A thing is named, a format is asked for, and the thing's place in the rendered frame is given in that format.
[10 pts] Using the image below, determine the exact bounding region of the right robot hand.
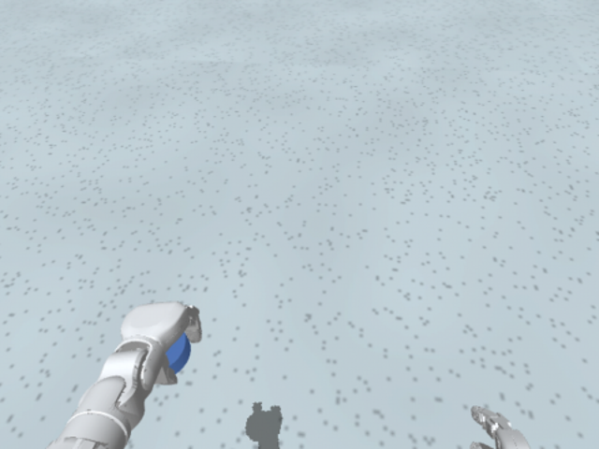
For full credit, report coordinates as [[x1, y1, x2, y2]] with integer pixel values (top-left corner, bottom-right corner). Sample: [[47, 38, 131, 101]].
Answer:
[[470, 406, 531, 449]]

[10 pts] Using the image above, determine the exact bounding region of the tin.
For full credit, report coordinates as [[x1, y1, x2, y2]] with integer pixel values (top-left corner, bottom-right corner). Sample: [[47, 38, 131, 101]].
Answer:
[[166, 332, 191, 374]]

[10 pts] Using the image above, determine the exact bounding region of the left robot arm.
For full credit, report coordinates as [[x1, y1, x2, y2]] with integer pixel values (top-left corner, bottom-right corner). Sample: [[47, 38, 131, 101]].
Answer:
[[46, 336, 165, 449]]

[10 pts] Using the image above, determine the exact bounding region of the left robot hand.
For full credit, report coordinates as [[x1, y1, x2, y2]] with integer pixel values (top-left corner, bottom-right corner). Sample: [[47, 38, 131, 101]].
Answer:
[[121, 301, 202, 385]]

